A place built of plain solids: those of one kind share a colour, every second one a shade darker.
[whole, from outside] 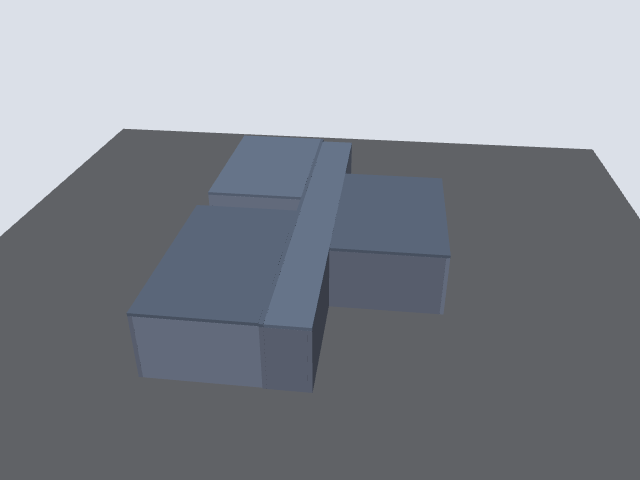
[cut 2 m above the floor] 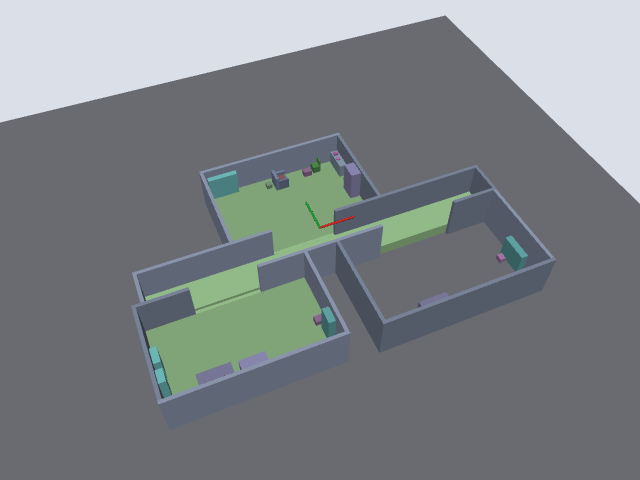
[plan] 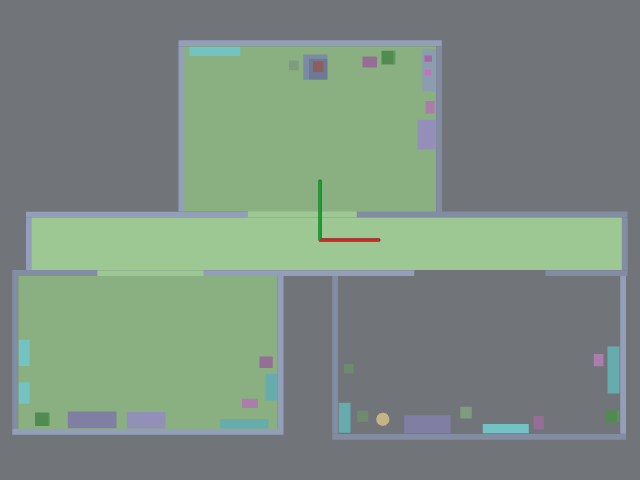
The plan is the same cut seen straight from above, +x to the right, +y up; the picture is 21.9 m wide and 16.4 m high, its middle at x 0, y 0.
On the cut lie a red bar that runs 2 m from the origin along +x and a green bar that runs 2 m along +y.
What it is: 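A storey of a split-level house; a hall and three lower rooms open beside it; the rooms' floors lie 0.72 m, 0.182 m and not at all below the hall's; a bare drop, one riser, a flush line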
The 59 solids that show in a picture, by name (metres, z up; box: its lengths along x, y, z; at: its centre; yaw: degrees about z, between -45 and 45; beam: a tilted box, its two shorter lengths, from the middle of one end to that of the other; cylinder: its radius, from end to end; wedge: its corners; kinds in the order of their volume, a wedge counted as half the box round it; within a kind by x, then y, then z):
{
 "floor_1": {"box": [8.87, 5.23, 0.59], "at": [-5.88, -3.84, 0.24]},
 "floor_2": {"box": [3.64, 0.2, 0.59], "at": [-5.8, -1.13, 0.24]},
 "floor_3": {"box": [3.74, 0.2, 0.77], "at": [-0.61, 0.87, 0.34]},
 "floor_4": {"box": [8.6, 5.65, 0.77], "at": [-0.34, 3.8, 0.34]},
 "floor_5": {"box": [20.16, 1.8, 0.77], "at": [0.23, -0.13, 0.34]},
 "wall_1": {"box": [0.2, 5.23, 3.4], "at": [-10.41, -3.84, 1.65]},
 "wall_2": {"box": [0.2, 1.8, 3.4], "at": [-9.95, -0.13, 1.65]},
 "wall_3": {"box": [2.9, 0.2, 3.4], "at": [-9.06, -1.13, 1.65]},
 "wall_4": {"box": [7.57, 0.2, 3.4], "at": [-6.26, 0.87, 1.65]},
 "wall_5": {"box": [9.27, 0.2, 3.4], "at": [-5.88, -6.56, 1.65]},
 "wall_6": {"box": [0.2, 5.65, 3.4], "at": [-4.74, 3.8, 1.65]},
 "wall_7": {"box": [0.2, 5.23, 3.4], "at": [-1.35, -3.84, 1.65]},
 "wall_8": {"box": [7.2, 0.2, 3.4], "at": [-0.38, -1.13, 1.65]},
 "wall_9": {"box": [9.0, 0.2, 3.4], "at": [-0.34, 6.72, 1.65]},
 "wall_10": {"box": [0.2, 5.4, 3.4], "at": [0.52, -3.93, 1.65]},
 "wall_11": {"box": [0.2, 5.65, 3.4], "at": [4.07, 3.8, 1.65]},
 "wall_12": {"box": [10.04, 0.2, 3.4], "at": [5.44, -6.72, 1.65]},
 "wall_13": {"box": [9.26, 0.2, 3.4], "at": [5.88, 0.87, 1.65]},
 "wall_14": {"box": [2.81, 0.2, 3.4], "at": [9.11, -1.13, 1.65]},
 "wall_15": {"box": [0.2, 5.4, 3.4], "at": [10.36, -3.93, 1.65]},
 "wall_16": {"box": [0.2, 1.8, 3.4], "at": [10.41, -0.13, 1.65]},
 "roof_1": {"box": [9.27, 5.43, 0.16], "at": [-5.88, -3.94, 3.43]},
 "roof_2": {"box": [9.0, 5.85, 0.16], "at": [-0.34, 3.9, 3.43]},
 "roof_3": {"box": [21.03, 0.2, 0.16], "at": [0.0, -1.13, 3.43]},
 "roof_4": {"box": [20.56, 2.0, 0.16], "at": [0.23, -0.03, 3.43]},
 "roof_5": {"box": [10.04, 5.6, 0.16], "at": [5.44, -4.03, 3.43]},
 "wardrobe_1": {"box": [1.67, 0.58, 2.15], "at": [-7.79, -6.15, 1.61]},
 "wardrobe_2": {"box": [1.32, 0.57, 2.02], "at": [-5.94, -6.16, 1.55]},
 "wardrobe_3": {"box": [0.62, 1.02, 1.91], "at": [3.64, 3.6, 1.68]},
 "wardrobe_4": {"box": [1.59, 0.62, 2.13], "at": [3.68, -6.3, 1.02]},
 "case_1": {"box": [0.37, 0.74, 2.03], "at": [-10.11, -5.23, 1.56]},
 "case_2": {"box": [0.37, 0.89, 1.68], "at": [-10.11, -3.86, 1.38]},
 "case_3": {"box": [1.75, 0.32, 1.53], "at": [-3.6, 6.45, 1.49]},
 "case_4": {"box": [1.66, 0.32, 1.24], "at": [-2.59, -6.28, 1.16]},
 "case_5": {"box": [0.4, 0.92, 1.74], "at": [-1.67, -5.03, 1.41]},
 "case_6": {"box": [0.41, 1.03, 1.48], "at": [0.84, -6.07, 0.69]},
 "case_7": {"box": [1.58, 0.32, 1.93], "at": [6.35, -6.45, 0.92]},
 "case_8": {"box": [0.42, 1.61, 1.41], "at": [10.03, -4.44, 0.65]},
 "sideboard_1": {"box": [0.46, 1.46, 0.87], "at": [3.72, 5.8, 1.16]},
 "armchair_1": {"box": [0.2, 0.86, 0.94], "at": [-0.47, 5.91, 1.19]},
 "armchair_2": {"box": [0.63, 0.13, 0.69], "at": [-0.06, 5.54, 1.07]},
 "armchair_3": {"box": [0.63, 0.6, 0.46], "at": [-0.06, 5.91, 0.95]},
 "armchair_4": {"box": [0.63, 0.13, 0.69], "at": [-0.06, 6.27, 1.07]},
 "toybox_1": {"box": [0.55, 0.32, 0.32], "at": [-2.39, -5.58, 0.7]},
 "toybox_2": {"box": [0.45, 0.39, 0.32], "at": [-1.84, -4.18, 0.7]},
 "toybox_3": {"box": [0.5, 0.38, 0.37], "at": [1.7, 6.08, 0.91]},
 "toybox_4": {"box": [0.32, 0.44, 0.28], "at": [3.76, 4.53, 0.86]},
 "toybox_5": {"box": [0.36, 0.45, 0.42], "at": [7.47, -6.24, 0.16]},
 "toybox_6": {"box": [0.34, 0.42, 0.38], "at": [9.52, -4.1, 0.14]},
 "chair_1": {"box": [0.47, 0.47, 0.42], "at": [-9.51, -6.12, 0.75]},
 "chair_2": {"box": [0.43, 0.48, 0.46], "at": [2.31, 6.23, 0.95]},
 "chair_3": {"box": [0.42, 0.42, 0.5], "at": [9.95, -6.02, 0.2]},
 "basket_1": {"box": [0.34, 0.34, 0.3], "at": [-0.89, 5.96, 0.87]},
 "basket_2": {"box": [0.32, 0.32, 0.36], "at": [0.98, -4.4, 0.13]},
 "basket_3": {"box": [0.38, 0.38, 0.43], "at": [1.46, -6.02, 0.16]},
 "basket_4": {"box": [0.39, 0.4, 0.36], "at": [4.99, -5.9, 0.13]},
 "bush_1": {"cylinder": 0.22, "from": [2.15, -6.13, 0.28], "to": [2.15, -6.13, 0.97]},
 "cushion_1": {"box": [0.36, 0.36, 0.11], "at": [-0.06, 5.92, 1.24]},
 "books_1": {"box": [0.26, 0.21, 0.12], "at": [3.7, 6.2, 1.66]}
}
